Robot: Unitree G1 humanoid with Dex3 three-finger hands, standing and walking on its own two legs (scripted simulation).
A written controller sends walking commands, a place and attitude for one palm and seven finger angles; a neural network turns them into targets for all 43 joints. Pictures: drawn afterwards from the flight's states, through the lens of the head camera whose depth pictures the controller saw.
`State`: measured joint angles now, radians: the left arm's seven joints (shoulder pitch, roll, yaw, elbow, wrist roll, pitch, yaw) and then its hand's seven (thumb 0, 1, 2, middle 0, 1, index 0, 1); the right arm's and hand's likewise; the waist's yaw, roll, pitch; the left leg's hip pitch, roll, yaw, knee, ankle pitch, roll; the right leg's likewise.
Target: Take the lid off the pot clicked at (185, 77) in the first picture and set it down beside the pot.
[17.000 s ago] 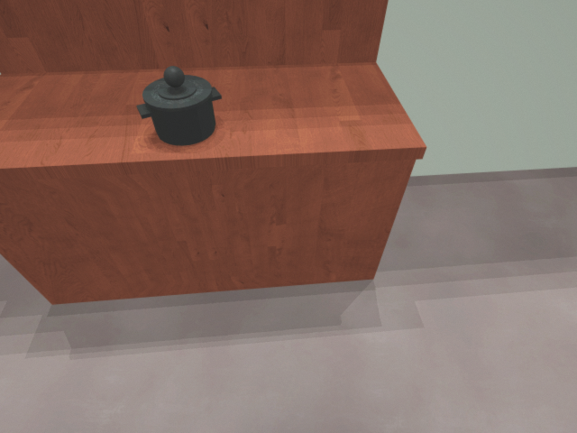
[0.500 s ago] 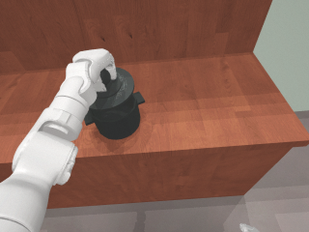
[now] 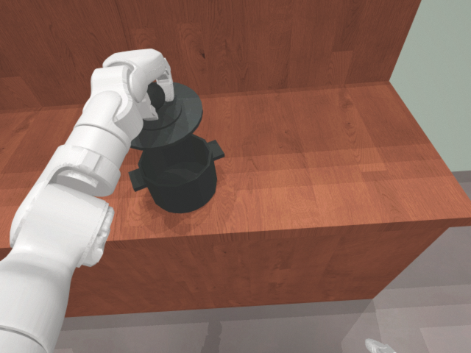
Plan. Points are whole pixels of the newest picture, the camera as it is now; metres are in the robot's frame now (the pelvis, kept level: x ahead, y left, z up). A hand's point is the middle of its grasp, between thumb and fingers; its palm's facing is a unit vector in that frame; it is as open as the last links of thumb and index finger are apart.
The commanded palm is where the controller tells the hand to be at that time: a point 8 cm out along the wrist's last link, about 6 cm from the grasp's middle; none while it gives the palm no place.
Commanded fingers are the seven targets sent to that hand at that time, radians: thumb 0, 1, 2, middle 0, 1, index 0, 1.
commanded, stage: lift the lid straight up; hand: left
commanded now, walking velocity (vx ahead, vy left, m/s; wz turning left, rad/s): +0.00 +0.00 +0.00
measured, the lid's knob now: (150, 96) +0.51 +0.13 +0.18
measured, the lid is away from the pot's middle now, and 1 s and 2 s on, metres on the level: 0.01 0.03 0.15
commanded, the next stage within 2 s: move the lid sideways beside the pot in 0.68 s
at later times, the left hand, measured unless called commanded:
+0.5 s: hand (140, 78) +0.49 +0.13 +0.23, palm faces -0.24 -0.04 -0.97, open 7.1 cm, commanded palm +0.48 +0.13 +0.30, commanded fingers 0.00 0.78 0.77 -1.00 -1.09 -0.90 -1.05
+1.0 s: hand (130, 76) +0.49 +0.15 +0.23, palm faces -0.23 -0.04 -0.97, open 7.1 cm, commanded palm +0.48 +0.16 +0.30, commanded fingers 0.00 0.78 0.77 -1.00 -1.09 -0.90 -1.05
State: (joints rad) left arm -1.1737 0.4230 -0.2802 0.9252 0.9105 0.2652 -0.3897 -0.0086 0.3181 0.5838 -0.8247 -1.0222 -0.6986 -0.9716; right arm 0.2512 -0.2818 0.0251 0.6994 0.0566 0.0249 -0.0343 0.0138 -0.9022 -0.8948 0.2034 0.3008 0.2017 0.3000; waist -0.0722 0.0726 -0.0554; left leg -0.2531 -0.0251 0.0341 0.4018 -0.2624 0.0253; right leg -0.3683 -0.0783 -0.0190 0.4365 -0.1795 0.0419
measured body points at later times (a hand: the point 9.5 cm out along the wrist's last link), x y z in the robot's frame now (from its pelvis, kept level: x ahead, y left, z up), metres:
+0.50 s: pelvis +0.00 +0.00 +0.00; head +0.04 -0.03 +0.45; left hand +0.50 +0.13 +0.28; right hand +0.09 -0.25 -0.13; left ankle -0.04 +0.11 -0.74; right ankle +0.02 -0.15 -0.74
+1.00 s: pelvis +0.00 +0.00 +0.00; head +0.04 -0.03 +0.45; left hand +0.50 +0.15 +0.29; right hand +0.09 -0.26 -0.13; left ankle -0.04 +0.11 -0.74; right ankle +0.02 -0.15 -0.74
